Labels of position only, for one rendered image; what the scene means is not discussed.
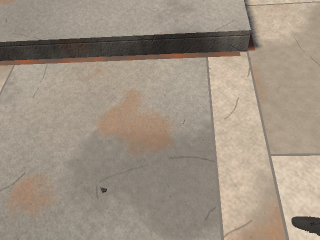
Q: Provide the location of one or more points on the right robot hand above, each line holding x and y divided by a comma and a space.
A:
311, 224

